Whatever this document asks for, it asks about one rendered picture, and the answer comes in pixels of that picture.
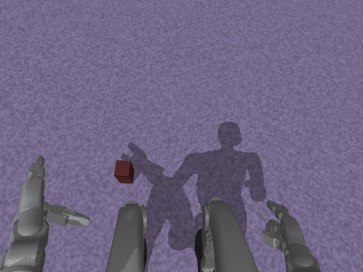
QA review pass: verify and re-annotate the left robot hand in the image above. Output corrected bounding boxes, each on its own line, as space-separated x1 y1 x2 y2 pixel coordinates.
19 156 90 226

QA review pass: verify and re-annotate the carton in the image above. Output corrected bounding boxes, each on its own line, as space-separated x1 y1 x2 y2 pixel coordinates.
114 160 134 184

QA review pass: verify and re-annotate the left robot arm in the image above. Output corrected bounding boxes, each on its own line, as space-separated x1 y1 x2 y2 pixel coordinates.
0 209 49 272

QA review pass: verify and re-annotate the right robot arm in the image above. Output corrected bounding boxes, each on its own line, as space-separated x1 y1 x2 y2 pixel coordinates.
284 243 321 272

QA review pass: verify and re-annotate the right robot hand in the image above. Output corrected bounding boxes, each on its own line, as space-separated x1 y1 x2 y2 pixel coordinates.
262 201 306 253

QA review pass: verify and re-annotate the right robot foot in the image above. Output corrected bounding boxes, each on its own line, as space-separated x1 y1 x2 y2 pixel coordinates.
195 229 214 272

